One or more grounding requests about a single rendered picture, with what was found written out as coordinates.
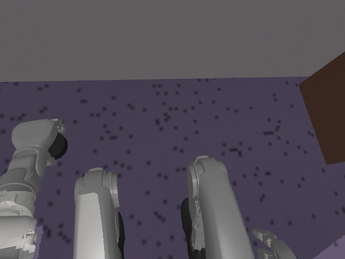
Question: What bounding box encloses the left robot hand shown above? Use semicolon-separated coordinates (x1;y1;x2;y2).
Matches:
11;119;66;166

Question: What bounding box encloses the left robot arm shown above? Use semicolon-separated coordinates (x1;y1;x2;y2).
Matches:
0;146;48;259

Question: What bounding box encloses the right robot hand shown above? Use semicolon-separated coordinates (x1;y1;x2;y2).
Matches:
252;229;297;259

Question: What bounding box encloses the tin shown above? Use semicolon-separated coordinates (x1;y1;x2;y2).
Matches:
48;132;68;160

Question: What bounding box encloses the right robot foot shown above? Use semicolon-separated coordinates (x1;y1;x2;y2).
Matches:
181;198;206;259

